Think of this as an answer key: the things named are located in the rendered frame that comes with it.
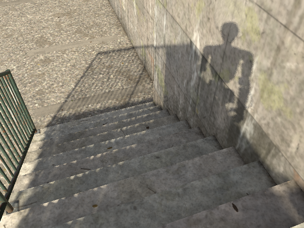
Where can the stairs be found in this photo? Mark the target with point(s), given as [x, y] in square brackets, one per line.
[140, 167]

